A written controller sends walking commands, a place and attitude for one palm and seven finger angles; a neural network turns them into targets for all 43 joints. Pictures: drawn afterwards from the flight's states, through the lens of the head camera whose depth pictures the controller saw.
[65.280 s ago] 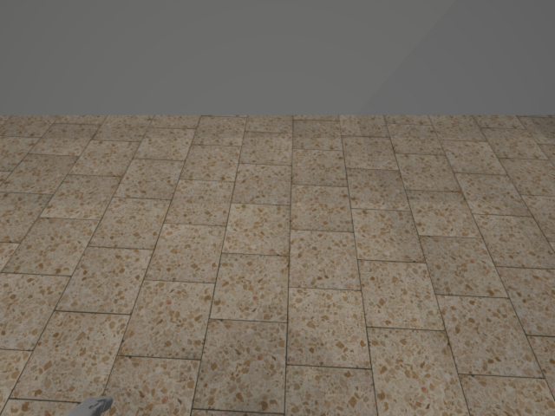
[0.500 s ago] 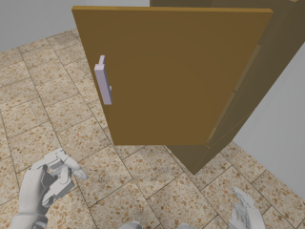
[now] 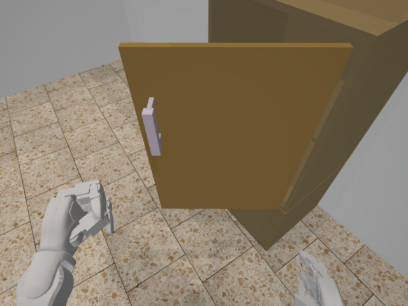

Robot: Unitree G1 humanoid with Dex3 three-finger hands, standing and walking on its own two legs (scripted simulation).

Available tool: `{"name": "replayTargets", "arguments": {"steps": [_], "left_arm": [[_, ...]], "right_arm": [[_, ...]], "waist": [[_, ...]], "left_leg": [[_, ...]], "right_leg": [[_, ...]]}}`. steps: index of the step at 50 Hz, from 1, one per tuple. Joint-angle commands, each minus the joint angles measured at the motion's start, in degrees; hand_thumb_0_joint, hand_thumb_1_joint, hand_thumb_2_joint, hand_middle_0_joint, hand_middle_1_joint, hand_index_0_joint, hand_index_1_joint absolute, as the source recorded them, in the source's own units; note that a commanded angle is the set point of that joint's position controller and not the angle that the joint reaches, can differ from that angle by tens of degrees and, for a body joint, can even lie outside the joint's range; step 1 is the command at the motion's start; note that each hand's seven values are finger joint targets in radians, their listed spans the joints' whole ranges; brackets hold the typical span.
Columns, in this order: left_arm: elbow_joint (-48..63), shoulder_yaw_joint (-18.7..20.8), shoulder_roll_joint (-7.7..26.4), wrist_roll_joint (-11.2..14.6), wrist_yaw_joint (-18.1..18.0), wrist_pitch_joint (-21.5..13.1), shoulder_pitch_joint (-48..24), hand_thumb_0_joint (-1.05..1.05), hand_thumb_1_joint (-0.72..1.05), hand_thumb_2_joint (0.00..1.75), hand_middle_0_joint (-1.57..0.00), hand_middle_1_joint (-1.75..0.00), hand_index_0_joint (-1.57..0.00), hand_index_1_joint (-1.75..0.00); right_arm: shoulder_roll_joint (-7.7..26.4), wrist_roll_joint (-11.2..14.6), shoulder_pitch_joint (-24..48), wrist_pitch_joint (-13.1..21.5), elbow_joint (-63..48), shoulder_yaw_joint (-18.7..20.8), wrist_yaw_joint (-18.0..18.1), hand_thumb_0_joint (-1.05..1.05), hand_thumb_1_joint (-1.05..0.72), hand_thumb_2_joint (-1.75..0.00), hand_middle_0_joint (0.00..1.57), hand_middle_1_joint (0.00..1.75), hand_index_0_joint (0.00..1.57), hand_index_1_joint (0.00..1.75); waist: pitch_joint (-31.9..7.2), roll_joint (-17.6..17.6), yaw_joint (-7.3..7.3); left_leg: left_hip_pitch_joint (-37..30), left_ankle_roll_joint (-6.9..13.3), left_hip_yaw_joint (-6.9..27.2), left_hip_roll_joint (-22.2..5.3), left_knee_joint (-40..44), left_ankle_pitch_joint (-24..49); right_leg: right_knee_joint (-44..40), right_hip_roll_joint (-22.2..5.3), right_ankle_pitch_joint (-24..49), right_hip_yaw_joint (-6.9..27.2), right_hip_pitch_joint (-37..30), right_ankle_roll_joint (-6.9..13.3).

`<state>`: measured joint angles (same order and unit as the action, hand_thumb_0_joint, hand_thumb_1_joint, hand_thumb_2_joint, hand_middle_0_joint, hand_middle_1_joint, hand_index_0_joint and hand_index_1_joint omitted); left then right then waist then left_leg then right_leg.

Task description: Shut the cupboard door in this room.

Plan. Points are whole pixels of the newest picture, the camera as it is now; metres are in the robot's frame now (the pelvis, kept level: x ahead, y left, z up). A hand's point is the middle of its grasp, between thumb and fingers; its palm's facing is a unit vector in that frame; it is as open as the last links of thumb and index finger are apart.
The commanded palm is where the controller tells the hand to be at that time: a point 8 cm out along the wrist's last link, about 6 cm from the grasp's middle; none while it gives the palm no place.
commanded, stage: raise the hand and make a fist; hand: left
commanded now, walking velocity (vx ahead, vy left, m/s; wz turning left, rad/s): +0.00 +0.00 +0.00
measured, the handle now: (154, 127) +0.46 +0.16 +0.10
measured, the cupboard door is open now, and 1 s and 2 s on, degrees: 52 52 52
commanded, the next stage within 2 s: bring the fist close to the handle in 0.38 s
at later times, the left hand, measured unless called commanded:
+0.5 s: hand (124, 218) +0.23 +0.16 +0.11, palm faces +0.11 -0.99 -0.04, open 3.1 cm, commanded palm +0.21 +0.21 +0.10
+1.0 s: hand (139, 190) +0.29 +0.15 +0.11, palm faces +0.09 -1.00 -0.01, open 3.1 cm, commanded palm +0.26 +0.20 +0.10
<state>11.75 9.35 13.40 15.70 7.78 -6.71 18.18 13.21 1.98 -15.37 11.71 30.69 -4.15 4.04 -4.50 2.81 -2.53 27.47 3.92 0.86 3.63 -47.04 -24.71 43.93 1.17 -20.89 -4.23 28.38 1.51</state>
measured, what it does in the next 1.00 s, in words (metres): stands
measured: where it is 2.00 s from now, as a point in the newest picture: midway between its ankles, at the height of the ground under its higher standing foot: outside the picture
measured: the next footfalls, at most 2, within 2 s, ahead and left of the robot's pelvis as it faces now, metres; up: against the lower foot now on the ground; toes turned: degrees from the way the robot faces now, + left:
none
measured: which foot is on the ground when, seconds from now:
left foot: down 0.00-1.00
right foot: down 0.00-1.00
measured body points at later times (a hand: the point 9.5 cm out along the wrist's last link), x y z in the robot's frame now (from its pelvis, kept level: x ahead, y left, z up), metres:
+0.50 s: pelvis +0.00 -0.03 +0.00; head +0.01 -0.04 +0.45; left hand +0.22 +0.21 +0.11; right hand +0.18 -0.25 -0.07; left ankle -0.01 +0.07 -0.71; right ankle +0.02 -0.11 -0.71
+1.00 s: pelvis +0.00 -0.02 +0.01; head +0.02 -0.04 +0.46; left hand +0.28 +0.20 +0.11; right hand +0.17 -0.25 -0.08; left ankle -0.01 +0.07 -0.71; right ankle +0.02 -0.11 -0.71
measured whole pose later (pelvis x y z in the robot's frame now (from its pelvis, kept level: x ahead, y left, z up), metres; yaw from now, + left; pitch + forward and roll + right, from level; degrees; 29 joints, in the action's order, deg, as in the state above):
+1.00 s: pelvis +0.00 -0.02 +0.01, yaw -1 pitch +5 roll +0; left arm -0.5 8.0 11.1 13.6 4.9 -6.0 5.1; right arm 14.1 2.1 -14.5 10.4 33.5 -2.7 3.6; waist -3.5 2.1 -1.4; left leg 24.5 2.3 0.5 2.8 -42.6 -22.8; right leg 41.5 2.0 -19.8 -3.7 26.6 3.2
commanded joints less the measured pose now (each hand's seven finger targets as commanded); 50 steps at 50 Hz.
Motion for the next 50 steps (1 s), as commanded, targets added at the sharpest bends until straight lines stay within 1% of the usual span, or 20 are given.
{"name": "replayTargets", "arguments": {"steps": [1,3,10,11,14,16,17,20,21,25,26,29,31,34,36,39,42,44,46,50], "left_arm": [[9.8,4.5,7.1,0.7,-0.2,-2.5,-5.4,0.00,0.90,0.90,-1.30,-1.50,-1.30,-1.50],[9.5,3.5,5.7,0.9,0.1,-2.1,-5.2,0.00,0.90,0.90,-1.30,-1.50,-1.30,-1.50],[12.2,4.3,6.7,0.1,-1.2,-4.2,-6.7,0.00,0.90,0.90,-1.30,-1.50,-1.30,-1.50],[12.2,5.1,7.8,0.1,-1.5,-4.6,-6.9,0.00,0.90,0.90,-1.30,-1.50,-1.30,-1.50],[11.4,4.0,6.6,-0.1,-1.4,-5.1,-6.5,0.00,0.90,0.90,-1.30,-1.50,-1.30,-1.50],[11.1,4.8,7.5,0.0,-1.3,-5.2,-6.0,0.00,0.90,0.90,-1.30,-1.50,-1.30,-1.50],[10.6,4.0,6.5,0.1,-1.1,-5.0,-5.8,0.00,0.90,0.90,-1.30,-1.50,-1.30,-1.50],[10.6,3.9,6.6,0.3,-0.8,-4.7,-6.2,0.00,0.90,0.90,-1.30,-1.50,-1.30,-1.50],[9.4,4.8,7.4,0.4,-0.8,-4.4,-5.4,0.00,0.90,0.90,-1.30,-1.50,-1.30,-1.50],[10.2,4.8,7.0,0.6,-0.7,-4.8,-7.1,0.00,0.90,0.90,-1.30,-1.50,-1.30,-1.50],[10.7,4.0,7.1,0.3,-0.8,-4.9,-9.2,0.00,0.90,0.90,-1.30,-1.50,-1.30,-1.50],[8.1,3.4,6.5,-0.1,-1.1,-5.1,-13.0,0.00,0.90,0.90,-1.30,-1.50,-1.30,-1.50],[5.5,4.5,7.9,0.1,-1.0,-4.9,-15.5,0.00,0.90,0.90,-1.30,-1.50,-1.30,-1.50],[4.8,3.1,6.4,0.0,-0.3,-4.7,-17.4,0.00,0.90,0.90,-1.30,-1.50,-1.30,-1.50],[3.2,4.8,8.0,0.1,-0.4,-4.2,-16.9,0.00,0.90,0.90,-1.30,-1.50,-1.30,-1.50],[2.9,3.2,6.1,0.0,-0.6,-3.9,-18.6,0.00,0.90,0.90,-1.30,-1.50,-1.30,-1.50],[1.9,3.5,6.1,-0.5,-1.8,-3.5,-18.3,0.00,0.90,0.90,-1.30,-1.50,-1.30,-1.50],[1.2,1.5,4.9,-1.2,-2.5,-3.3,-22.8,0.00,0.90,0.90,-1.30,-1.50,-1.30,-1.50],[0.1,3.3,6.6,-1.6,-3.4,-3.4,-23.0,0.00,0.90,0.90,-1.30,-1.50,-1.30,-1.50],[-0.3,1.3,4.9,-2.4,-4.1,-3.9,-28.0,0.00,0.90,0.90,-1.30,-1.50,-1.30,-1.50]], "right_arm": [[7.4,0.4,4.7,3.8,-8.7,3.6,0.7,0.00,-0.90,-0.90,0.20,0.30,0.20,0.30],[7.2,0.5,5.2,4.0,-8.7,3.7,0.5,0.00,-0.90,-0.90,0.20,0.30,0.20,0.30],[7.0,0.0,5.1,4.2,-8.5,3.9,0.2,0.00,-0.90,-0.90,0.20,0.30,0.20,0.30],[7.2,-0.2,5.1,4.2,-8.3,4.0,0.3,0.00,-0.90,-0.90,0.20,0.30,0.20,0.30],[7.0,-0.1,5.2,4.3,-8.3,3.9,0.1,0.00,-0.90,-0.90,0.20,0.30,0.20,0.30],[7.2,-0.1,5.2,4.2,-8.1,4.0,0.1,0.00,-0.90,-0.90,0.20,0.30,0.20,0.30],[7.1,0.0,5.3,4.2,-8.2,3.9,0.0,0.00,-0.90,-0.90,0.20,0.30,0.20,0.30],[7.0,0.1,5.5,4.1,-8.4,3.9,0.1,0.00,-0.90,-0.90,0.20,0.30,0.20,0.30],[7.2,0.0,5.3,4.0,-8.2,3.9,0.2,0.00,-0.90,-0.90,0.20,0.30,0.20,0.30],[6.9,0.2,5.7,3.9,-8.3,3.9,0.3,0.00,-0.90,-0.90,0.20,0.30,0.20,0.30],[7.0,0.1,5.8,3.8,-8.0,3.9,0.3,0.00,-0.90,-0.90,0.20,0.30,0.20,0.30],[6.9,0.1,5.6,3.8,-7.2,3.7,0.4,0.00,-0.90,-0.90,0.20,0.30,0.20,0.30],[7.1,0.3,5.9,3.5,-6.7,3.8,0.6,0.00,-0.90,-0.90,0.20,0.30,0.20,0.30],[6.8,0.5,6.2,3.4,-7.0,3.8,0.5,0.00,-0.90,-0.90,0.20,0.30,0.20,0.30],[6.9,0.5,6.0,3.2,-6.6,3.8,0.5,0.00,-0.90,-0.90,0.20,0.30,0.20,0.30],[6.8,0.5,5.9,2.9,-6.8,3.9,0.2,0.00,-0.90,-0.90,0.20,0.30,0.20,0.30],[6.9,0.4,5.5,2.7,-6.9,4.0,0.1,0.00,-0.90,-0.90,0.20,0.30,0.20,0.30],[7.0,0.4,5.6,2.3,-6.6,3.9,0.0,0.00,-0.90,-0.90,0.20,0.30,0.20,0.30],[7.2,0.2,5.5,2.0,-6.5,4.2,0.0,0.00,-0.90,-0.90,0.20,0.30,0.20,0.30],[6.9,0.3,5.9,1.4,-6.1,4.1,-0.2,0.00,-0.90,-0.90,0.20,0.30,0.20,0.30]], "waist": [[-6.8,-2.1,0.16],[-5.5,-2.2,0.26],[-7.6,-0.8,0.42],[-7.5,-1.8,0.40],[-6.9,-0.3,0.59],[-7.0,-1.8,0.54],[-6.8,-2.2,0.69],[-6.5,-1.6,0.59],[-6.0,-3.7,0.67],[-6.9,-3.7,0.78],[-6.9,-2.1,1.21],[-6.4,-2.8,1.86],[-5.8,-4.3,1.97],[-9.0,-2.4,1.43],[-9.4,-2.9,0.77],[-8.9,-2.1,0.92],[-9.0,-2.8,0.45],[-7.9,-3.6,1.71],[-8.8,-5.2,1.08],[-9.7,-0.8,1.61]], "left_leg": [[-2.6,-4.6,4.3,-3.2,11.0,14.8],[-2.3,-4.5,3.7,-3.0,11.3,14.5],[-2.9,-3.6,2.6,-2.5,10.4,14.9],[-2.2,-3.2,2.4,-2.4,10.0,14.6],[-2.0,-3.0,2.1,-2.2,9.9,13.5],[-1.5,-2.8,2.0,-2.2,9.5,13.6],[-1.2,-2.7,1.8,-2.1,9.4,13.4],[-0.9,-2.6,1.7,-2.0,9.4,12.6],[0.2,-2.4,1.6,-2.0,8.9,12.2],[0.1,-2.4,1.3,-2.0,8.6,12.2],[0.0,-2.3,1.4,-1.9,8.2,12.4],[0.1,-2.3,1.4,-1.9,8.1,11.8],[1.4,-2.3,1.4,-2.0,7.6,10.8],[-0.2,-2.3,1.0,-1.8,8.3,12.4],[0.0,-2.4,1.2,-2.0,8.5,13.5],[-1.5,-2.4,1.1,-2.1,9.5,14.7],[-1.9,-2.4,1.2,-2.2,10.1,16.0],[-2.1,-2.3,1.2,-2.2,10.2,14.5],[-1.7,-2.2,1.2,-2.2,10.2,14.3],[-3.7,-2.5,1.2,-2.3,10.8,15.1]], "right_leg": [[-6.0,-0.2,9.9,0.7,-8.1,0.7],[-6.6,-0.6,10.0,1.0,-8.2,0.6],[-6.9,-0.9,11.3,2.3,-9.5,0.3],[-7.3,-1.1,11.3,3.0,-10.1,0.3],[-7.5,-1.2,10.4,3.2,-9.5,0.2],[-7.8,-1.3,10.8,3.9,-10.3,0.1],[-8.0,-1.5,10.9,4.2,-10.6,-0.1],[-8.5,-1.7,9.8,4.7,-10.6,-0.2],[-9.1,-2.0,9.3,5.6,-11.1,-0.4],[-9.5,-2.4,9.3,6.7,-11.6,-0.8],[-9.3,-2.5,9.8,7.1,-11.4,-0.8],[-9.4,-2.6,9.1,7.0,-10.6,-0.9],[-10.4,-3.2,8.0,8.7,-10.9,-1.3],[-9.6,-3.2,10.3,8.1,-12.6,-1.1],[-9.3,-3.1,12.4,7.9,-13.8,-0.9],[-8.6,-2.5,14.4,6.1,-12.9,-0.7],[-8.1,-2.1,15.7,5.0,-12.9,-0.4],[-8.5,-2.0,13.6,4.8,-11.2,-0.5],[-8.6,-1.9,12.9,5.2,-12.2,-0.5],[-7.9,-1.7,13.7,4.1,-11.0,0.0]]}}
